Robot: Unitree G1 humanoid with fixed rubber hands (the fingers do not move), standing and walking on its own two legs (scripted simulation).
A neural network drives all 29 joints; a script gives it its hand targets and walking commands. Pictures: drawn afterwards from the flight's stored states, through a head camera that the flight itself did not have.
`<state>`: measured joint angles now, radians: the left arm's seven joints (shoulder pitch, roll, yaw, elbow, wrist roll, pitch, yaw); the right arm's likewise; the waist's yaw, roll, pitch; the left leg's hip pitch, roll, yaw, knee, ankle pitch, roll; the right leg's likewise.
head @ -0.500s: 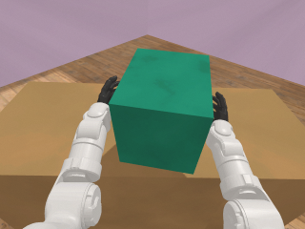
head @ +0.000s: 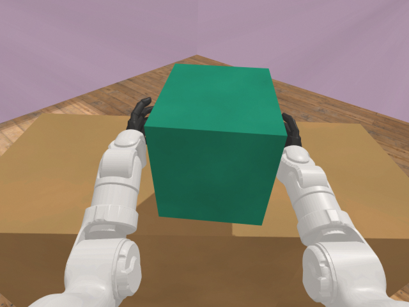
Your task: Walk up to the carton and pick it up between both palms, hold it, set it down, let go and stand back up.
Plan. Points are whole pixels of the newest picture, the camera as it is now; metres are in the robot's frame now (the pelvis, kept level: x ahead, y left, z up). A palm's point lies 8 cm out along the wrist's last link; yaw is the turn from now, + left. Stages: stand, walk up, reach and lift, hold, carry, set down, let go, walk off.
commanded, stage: reach and lift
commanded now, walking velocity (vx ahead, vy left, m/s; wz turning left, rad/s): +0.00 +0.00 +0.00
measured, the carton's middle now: (215, 139) +0.43 -0.03 +0.16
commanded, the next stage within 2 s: hold in 0.96 s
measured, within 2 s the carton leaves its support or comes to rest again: neither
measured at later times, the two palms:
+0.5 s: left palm (131, 127) +0.39 +0.13 +0.22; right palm (290, 141) +0.38 -0.17 +0.19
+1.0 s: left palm (131, 122) +0.39 +0.13 +0.23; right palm (291, 133) +0.38 -0.17 +0.21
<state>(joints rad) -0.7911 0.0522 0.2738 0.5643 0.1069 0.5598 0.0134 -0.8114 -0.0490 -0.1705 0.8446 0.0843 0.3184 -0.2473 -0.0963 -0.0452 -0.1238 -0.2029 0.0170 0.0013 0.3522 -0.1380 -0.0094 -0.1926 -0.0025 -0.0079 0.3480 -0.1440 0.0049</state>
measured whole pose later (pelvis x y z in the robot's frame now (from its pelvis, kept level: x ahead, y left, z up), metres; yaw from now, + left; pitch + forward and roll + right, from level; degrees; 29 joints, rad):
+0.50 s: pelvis +0.00 +0.00 +0.00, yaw +0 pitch -1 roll +0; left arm -0.78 0.05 0.27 0.38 0.11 0.71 0.03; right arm -0.80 -0.10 -0.07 0.69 0.21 0.45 -0.28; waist -0.10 -0.03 -0.12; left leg -0.20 0.02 0.00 0.37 -0.15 -0.01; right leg -0.18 0.00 -0.01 0.35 -0.15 0.00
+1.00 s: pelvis +0.01 +0.00 +0.00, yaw +0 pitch -1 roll +0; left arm -0.79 0.05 0.26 0.35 0.11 0.74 0.05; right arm -0.85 -0.13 -0.05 0.70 0.24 0.48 -0.27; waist -0.10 -0.02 -0.12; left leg -0.20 0.02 0.00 0.37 -0.16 -0.01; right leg -0.18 0.00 -0.01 0.35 -0.15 0.00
